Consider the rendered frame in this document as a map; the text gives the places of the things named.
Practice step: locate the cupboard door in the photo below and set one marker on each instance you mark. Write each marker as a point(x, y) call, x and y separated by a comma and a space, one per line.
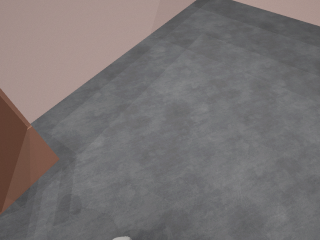
point(12, 134)

